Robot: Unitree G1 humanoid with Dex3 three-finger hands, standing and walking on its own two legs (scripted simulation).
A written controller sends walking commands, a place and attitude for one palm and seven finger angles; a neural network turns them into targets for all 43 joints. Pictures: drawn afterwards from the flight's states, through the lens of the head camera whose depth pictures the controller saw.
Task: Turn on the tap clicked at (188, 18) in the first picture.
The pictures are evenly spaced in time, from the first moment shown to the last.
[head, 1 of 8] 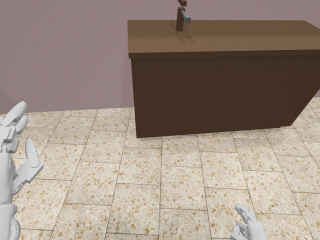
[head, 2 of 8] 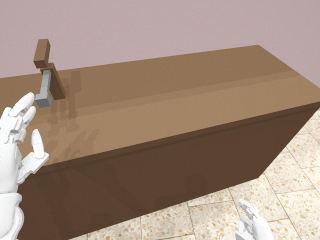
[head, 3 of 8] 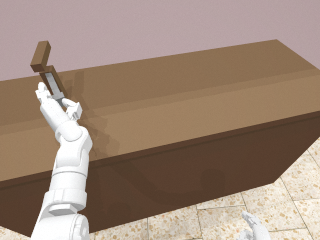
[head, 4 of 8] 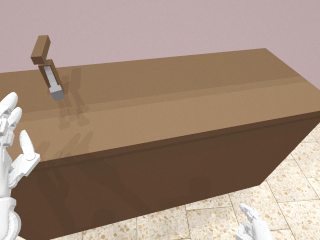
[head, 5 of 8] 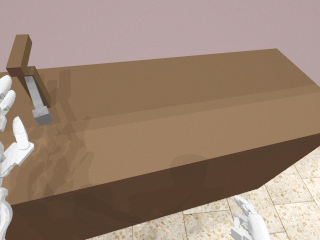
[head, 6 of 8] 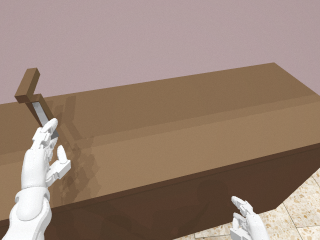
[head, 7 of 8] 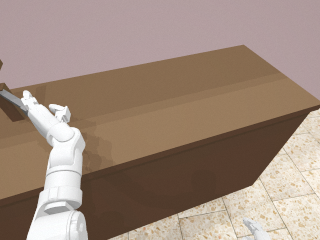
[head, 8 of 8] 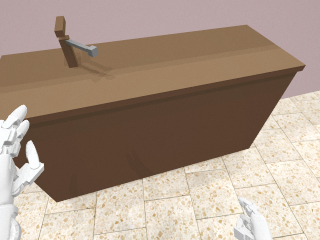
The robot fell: no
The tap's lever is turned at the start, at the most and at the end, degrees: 0 70 40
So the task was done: no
